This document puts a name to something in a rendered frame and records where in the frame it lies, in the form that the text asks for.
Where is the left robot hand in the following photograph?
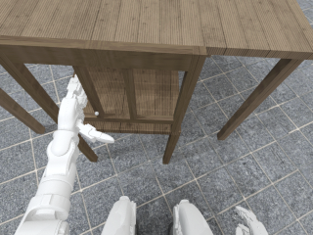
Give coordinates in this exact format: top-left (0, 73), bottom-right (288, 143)
top-left (58, 75), bottom-right (114, 144)

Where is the robot right shin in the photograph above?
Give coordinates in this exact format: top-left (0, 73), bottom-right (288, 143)
top-left (173, 200), bottom-right (190, 235)

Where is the chair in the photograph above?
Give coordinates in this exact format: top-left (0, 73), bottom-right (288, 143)
top-left (0, 35), bottom-right (207, 165)

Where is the left robot thigh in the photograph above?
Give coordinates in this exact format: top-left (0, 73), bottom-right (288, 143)
top-left (101, 200), bottom-right (137, 235)

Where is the right robot hand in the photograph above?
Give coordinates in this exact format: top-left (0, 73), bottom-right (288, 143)
top-left (235, 206), bottom-right (268, 235)

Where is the robot left forearm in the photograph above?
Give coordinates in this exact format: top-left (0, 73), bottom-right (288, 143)
top-left (14, 129), bottom-right (80, 235)

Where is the table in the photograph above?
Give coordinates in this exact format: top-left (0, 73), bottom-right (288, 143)
top-left (0, 0), bottom-right (313, 141)

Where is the robot left upper arm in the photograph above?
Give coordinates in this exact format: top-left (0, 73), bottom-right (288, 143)
top-left (17, 219), bottom-right (69, 235)

